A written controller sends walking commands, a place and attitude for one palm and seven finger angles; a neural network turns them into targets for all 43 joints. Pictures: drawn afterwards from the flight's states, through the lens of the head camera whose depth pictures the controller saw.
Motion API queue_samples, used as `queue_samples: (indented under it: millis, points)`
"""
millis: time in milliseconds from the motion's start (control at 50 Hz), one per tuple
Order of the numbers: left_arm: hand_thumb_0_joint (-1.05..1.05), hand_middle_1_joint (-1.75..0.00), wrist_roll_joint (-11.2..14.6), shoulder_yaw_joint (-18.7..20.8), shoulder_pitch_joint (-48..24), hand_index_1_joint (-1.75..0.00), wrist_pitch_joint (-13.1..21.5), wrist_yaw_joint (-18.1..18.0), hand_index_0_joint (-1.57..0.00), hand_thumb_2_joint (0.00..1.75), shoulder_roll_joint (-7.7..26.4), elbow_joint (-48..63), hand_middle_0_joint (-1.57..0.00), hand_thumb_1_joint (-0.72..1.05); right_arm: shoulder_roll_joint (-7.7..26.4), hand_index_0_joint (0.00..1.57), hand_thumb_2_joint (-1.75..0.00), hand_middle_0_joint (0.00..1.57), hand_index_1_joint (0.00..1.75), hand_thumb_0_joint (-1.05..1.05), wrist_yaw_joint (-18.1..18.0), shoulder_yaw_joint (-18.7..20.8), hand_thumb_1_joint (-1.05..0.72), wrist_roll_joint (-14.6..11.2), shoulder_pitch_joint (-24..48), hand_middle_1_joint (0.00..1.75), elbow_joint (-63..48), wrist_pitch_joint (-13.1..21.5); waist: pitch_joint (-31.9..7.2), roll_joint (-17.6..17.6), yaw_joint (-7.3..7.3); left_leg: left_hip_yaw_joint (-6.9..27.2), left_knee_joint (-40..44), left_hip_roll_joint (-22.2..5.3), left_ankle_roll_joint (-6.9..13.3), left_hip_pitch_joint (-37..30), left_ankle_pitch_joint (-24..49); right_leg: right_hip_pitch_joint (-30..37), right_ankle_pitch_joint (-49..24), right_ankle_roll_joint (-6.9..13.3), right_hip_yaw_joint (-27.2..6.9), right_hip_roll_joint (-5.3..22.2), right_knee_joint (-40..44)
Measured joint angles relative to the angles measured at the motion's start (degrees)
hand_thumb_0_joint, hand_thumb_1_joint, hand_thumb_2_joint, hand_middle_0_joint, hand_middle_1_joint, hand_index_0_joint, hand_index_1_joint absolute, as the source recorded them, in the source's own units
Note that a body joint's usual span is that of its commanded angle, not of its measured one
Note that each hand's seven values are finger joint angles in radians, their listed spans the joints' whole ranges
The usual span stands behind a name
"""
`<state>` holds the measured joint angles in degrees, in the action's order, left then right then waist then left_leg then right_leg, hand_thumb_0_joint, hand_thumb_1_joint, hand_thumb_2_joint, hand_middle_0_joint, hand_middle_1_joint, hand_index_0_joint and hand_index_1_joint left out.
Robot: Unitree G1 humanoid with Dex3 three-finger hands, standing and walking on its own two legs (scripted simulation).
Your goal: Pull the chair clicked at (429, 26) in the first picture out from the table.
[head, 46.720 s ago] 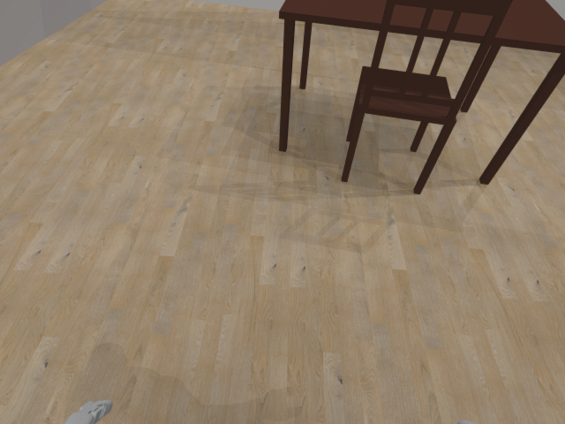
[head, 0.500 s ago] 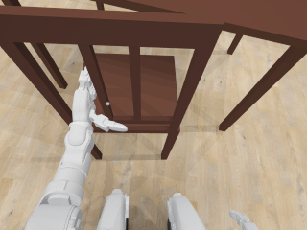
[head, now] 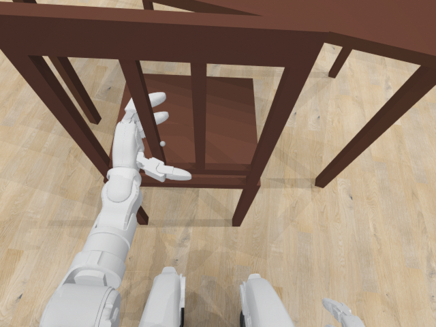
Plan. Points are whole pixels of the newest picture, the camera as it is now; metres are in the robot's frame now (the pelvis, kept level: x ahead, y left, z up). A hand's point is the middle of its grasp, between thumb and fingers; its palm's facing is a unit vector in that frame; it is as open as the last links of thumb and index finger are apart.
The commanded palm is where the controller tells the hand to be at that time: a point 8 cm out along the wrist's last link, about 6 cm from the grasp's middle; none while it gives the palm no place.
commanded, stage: hook a spindle and tug to test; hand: left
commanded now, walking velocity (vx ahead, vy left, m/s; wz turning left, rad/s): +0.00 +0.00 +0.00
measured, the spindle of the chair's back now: (149, 125) +0.47 +0.12 +0.04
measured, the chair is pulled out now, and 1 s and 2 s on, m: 0.18 0.21 0.32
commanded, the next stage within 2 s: step backward, pulling the chair out in 1.06 s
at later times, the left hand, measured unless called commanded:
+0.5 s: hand (161, 141) +0.44 +0.10 +0.03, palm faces -0.05 -1.00 -0.02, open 5.1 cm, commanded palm +0.41 +0.14 +0.04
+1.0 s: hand (163, 156) +0.41 +0.09 +0.03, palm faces -0.06 -1.00 -0.02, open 5.2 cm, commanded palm +0.38 +0.13 +0.04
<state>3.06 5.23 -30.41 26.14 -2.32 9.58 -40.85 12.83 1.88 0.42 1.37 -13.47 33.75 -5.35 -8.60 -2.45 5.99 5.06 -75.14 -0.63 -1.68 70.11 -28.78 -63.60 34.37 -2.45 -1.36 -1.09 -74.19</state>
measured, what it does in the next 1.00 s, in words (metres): stands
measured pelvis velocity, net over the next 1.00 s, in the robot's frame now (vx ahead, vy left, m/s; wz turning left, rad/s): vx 0.03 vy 0.00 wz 0.00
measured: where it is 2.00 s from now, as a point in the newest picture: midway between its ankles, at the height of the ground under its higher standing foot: outside the picture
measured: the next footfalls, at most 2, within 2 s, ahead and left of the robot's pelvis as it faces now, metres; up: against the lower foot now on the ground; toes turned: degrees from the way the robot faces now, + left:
none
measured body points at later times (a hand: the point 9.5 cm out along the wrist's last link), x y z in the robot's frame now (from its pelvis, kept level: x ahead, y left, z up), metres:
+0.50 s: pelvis +0.01 +0.00 +0.01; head +0.14 +0.01 +0.44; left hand +0.43 +0.15 +0.04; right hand +0.11 -0.26 -0.12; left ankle +0.06 +0.13 -0.61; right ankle +0.01 -0.15 -0.61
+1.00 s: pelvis +0.03 +0.00 +0.01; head +0.15 +0.01 +0.45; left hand +0.40 +0.15 +0.04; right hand +0.15 -0.25 -0.11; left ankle +0.06 +0.13 -0.61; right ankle +0.01 -0.15 -0.61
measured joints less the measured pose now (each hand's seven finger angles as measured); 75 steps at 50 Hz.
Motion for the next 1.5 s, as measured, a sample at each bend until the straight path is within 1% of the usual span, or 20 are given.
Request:
queue_samples:
  millis: [120,220,300,380,440,500,640,900,1040,1180,1200,1220,1240,1260,1280,1320,1360,1400,1440,1500]
  points:
    - [-0.02,-1.14,0.9,0.2,0.3,-1.14,-1.8,0.0,-0.38,0.43,-0.2,0.9,-0.4,-0.2,0.1,0.21,-0.9,0.2,0.3,0.01,0.0,0.3,-0.91,-0.1,-0.5,0.3,0.2,-0.3,-0.1,-0.3,-0.12,-0.2,0.5,0.0,0.1,-0.4,0.0,0.3,-0.1,0.0,-0.1,0.0,0.6]
    - [-0.01,-1.32,1.1,0.2,1.1,-1.32,-2.3,-0.3,-0.42,0.53,-0.3,1.1,-0.45,0.04,0.1,0.2,-0.9,0.2,0.3,0.01,0.1,0.4,-0.91,-0.2,-0.9,0.3,0.0,-0.2,-0.4,-0.3,-0.03,-0.4,1.2,-0.2,0.1,-1.3,-0.1,1.1,-0.1,0.0,-0.3,0.0,1.3]
    - [-0.01,-1.39,0.9,0.3,1.6,-1.39,-1.5,0.0,-0.43,0.63,-0.1,1.0,-0.47,0.26,0.1,0.2,-0.9,0.2,0.3,0.01,0.2,0.3,-0.91,-0.2,-0.9,0.3,-0.1,-0.1,-0.5,0.0,0.1,-0.4,1.4,-0.2,0.1,-1.6,-0.3,1.4,0.0,0.0,-0.4,-0.1,1.5]
    - [0.0,-1.42,0.8,0.3,1.7,-1.42,-0.6,0.5,-0.45,0.72,-0.1,1.1,-0.48,0.48,0.2,0.2,-0.9,0.2,0.3,0.01,0.2,0.4,-0.91,-0.1,-0.6,0.3,-0.1,0.0,-0.4,0.1,0.06,-0.3,1.1,-0.2,0.1,-1.5,-0.5,1.4,0.2,0.0,-0.2,-0.1,1.4]
    - [0.0,-1.43,0.8,0.2,2.0,-1.43,-0.7,0.8,-0.46,0.78,-0.1,1.9,-0.49,0.63,0.2,0.2,-0.9,0.2,0.3,0.01,0.3,0.6,-0.91,-0.1,-0.4,0.3,-0.2,-0.1,-0.4,0.2,0.0,-0.3,1.0,-0.2,0.1,-1.4,-0.7,1.3,0.4,0.0,-0.3,-0.1,1.3]
    - [0.0,-1.44,1.2,0.1,2.7,-1.44,-1.5,0.8,-0.45,0.83,-0.3,3.0,-0.49,0.74,0.2,0.2,-0.9,0.2,0.3,0.01,0.4,0.7,-0.91,-0.2,-0.3,0.3,-0.5,-0.3,-0.4,0.1,-0.11,-0.5,1.2,-0.2,0.1,-1.6,-0.8,1.6,0.4,0.0,-0.4,0.0,1.5]
    - [0.01,-1.45,1.7,-0.2,5.9,-1.45,-2.6,0.8,-0.45,0.81,-0.8,6.1,-0.45,0.75,-0.2,0.2,-0.9,0.2,0.3,0.01,0.6,0.5,-0.91,-0.4,-0.2,0.3,-1.7,-0.6,-0.6,0.2,-0.1,-1.1,2.2,-0.5,0.2,-3.0,-1.0,2.7,0.4,-0.1,-0.9,-0.1,2.4]
    - [0.01,-1.45,1.3,-3.0,13.0,-1.45,-2.2,0.2,-0.44,0.78,-2.3,12.6,-0.45,0.75,-0.5,0.2,-0.9,0.2,0.3,0.01,0.9,0.6,-0.91,-0.5,0.1,0.3,-2.9,-0.9,-0.7,0.4,-1.07,-1.2,2.7,-0.4,0.2,-4.7,-1.7,4.3,1.1,0.0,-0.9,0.1,2.8]
    - [0.01,-1.45,1.3,-3.8,15.0,-1.45,-2.4,0.5,-0.44,0.78,-2.3,14.7,-0.46,0.75,-0.5,0.2,-0.9,0.2,0.3,0.01,0.6,0.5,-0.91,-0.6,0.9,0.3,-3.4,-0.9,-0.8,0.6,-1.37,-1.0,2.5,-0.3,0.0,-5.0,-1.9,4.6,1.5,0.2,-0.7,0.2,2.5]
    - [0.01,-1.45,1.2,-4.2,15.0,-1.45,-2.9,0.6,-0.45,0.78,-2.3,15.2,-0.46,0.75,-0.4,0.2,-0.9,0.2,0.3,0.01,0.3,0.5,-0.91,-0.6,1.8,0.3,-3.5,-0.7,-0.8,0.6,-1.55,-0.6,2.1,-0.2,-0.1,-4.6,-1.9,4.4,1.6,0.4,-0.4,0.2,2.0]
    - [0.01,-1.45,0.5,-4.3,14.8,-1.45,-4.3,0.1,-0.45,0.78,-1.9,15.7,-0.46,0.74,-0.7,0.2,-0.9,0.2,0.3,0.01,-0.3,0.4,-0.91,-1.3,2.2,0.3,-3.8,-1.7,0.7,0.9,-1.6,-0.9,2.6,-0.2,-0.2,-6.3,-1.8,5.8,1.5,0.3,-0.6,0.3,2.4]
    - [0.01,-1.45,-0.5,-4.7,14.5,-1.45,-6.9,-0.5,-0.45,0.77,-1.1,16.3,-0.47,0.73,-1.1,0.2,-0.9,0.2,0.3,0.01,-1.3,0.4,-0.91,-2.1,2.5,0.3,-4.3,-3.0,2.9,1.2,-1.6,-1.2,4.2,-0.2,0.1,-9.2,-0.9,8.6,1.1,-0.2,-0.8,0.3,3.8]
    - [0.01,-1.44,-0.9,-5.2,14.2,-1.45,-9.8,-1.0,-0.45,0.77,-0.3,16.3,-0.46,0.72,-1.5,0.2,-0.9,0.2,0.3,0.01,-2.2,0.3,-0.91,-2.8,2.6,0.3,-4.7,-4.0,4.7,1.2,-1.49,-1.4,6.5,-0.2,0.5,-12.5,-0.1,11.7,0.3,0.1,-1.0,0.4,6.0]
    - [0.01,-1.41,-1.3,-5.7,14.2,-1.45,-12.3,-1.4,-0.45,0.77,0.3,15.6,-0.45,0.73,-1.8,0.2,-0.9,0.2,0.3,0.01,-3.0,0.0,-0.91,-3.4,2.3,0.3,-5.0,-4.6,5.8,1.0,-1.22,-1.7,9.2,-0.3,0.5,-15.6,0.6,14.7,-0.9,0.0,-1.2,0.5,8.8]
    - [0.02,-1.38,-1.2,-6.1,14.4,-1.45,-14.3,-1.7,-0.45,0.78,0.6,14.2,-0.44,0.73,-1.9,0.2,-0.9,0.2,0.3,0.01,-3.7,-0.3,-0.91,-3.8,1.8,0.3,-5.4,-5.0,6.1,0.6,-0.92,-2.0,12.3,-0.3,0.3,-18.5,1.4,17.4,-2.1,0.2,-1.4,0.7,11.9]
    - [0.03,-1.31,0.3,-5.9,14.9,-1.45,-16.4,-2.1,-0.46,0.78,0.0,10.0,-0.4,0.73,-1.9,0.2,-0.9,0.2,0.3,0.01,-4.7,-0.9,-0.91,-4.5,0.6,0.3,-5.6,-5.5,5.9,0.0,-0.66,-2.8,18.4,-0.5,0.1,-23.7,3.7,22.3,-4.9,-0.1,-2.0,0.8,18.1]
    - [0.04,-1.25,1.1,-5.5,14.7,-1.45,-17.6,-2.5,-0.47,0.78,-1.0,5.7,-0.37,0.73,-1.6,0.2,-0.9,0.2,0.3,0.01,-5.5,-1.4,-0.91,-4.8,-0.4,0.3,-5.0,-5.6,5.9,-0.2,-0.87,-3.7,23.9,-0.9,0.6,-28.5,5.8,26.6,-7.7,-0.1,-2.5,0.9,23.7]
    - [0.05,-1.21,1.1,-5.3,13.4,-1.45,-18.0,-2.6,-0.48,0.78,-1.5,1.4,-0.35,0.73,-1.3,0.21,-0.9,0.2,0.3,0.01,-6.2,-1.6,-0.91,-4.9,-0.8,0.3,-3.6,-5.4,6.3,0.3,-1.27,-4.5,28.4,-1.2,0.9,-32.5,7.6,30.4,-10.1,-0.3,-2.7,1.0,28.5]
    - [0.06,-1.19,0.8,-5.2,11.5,-1.45,-17.7,-2.5,-0.48,0.78,-1.5,-2.7,-0.34,0.73,-0.9,0.21,-0.9,0.2,0.3,0.01,-6.9,-1.4,-0.9,-4.8,-0.8,0.3,-2.2,-5.1,7.1,0.9,-1.46,-4.9,31.9,-1.5,0.9,-35.6,9.3,33.3,-12.2,-0.3,-2.5,1.1,32.3]
    - [0.06,-1.19,0.5,-4.7,8.8,-1.45,-16.6,-2.2,-0.49,0.77,-1.0,-7.5,-0.33,0.73,-0.2,0.21,-0.9,0.21,0.3,0.01,-7.6,-0.6,-0.9,-4.5,-0.4,0.3,-0.7,-4.7,8.7,1.5,-1.44,-5.5,35.3,-2.1,1.0,-38.4,11.2,36.1,-15.1,-0.3,-1.8,1.1,36.4]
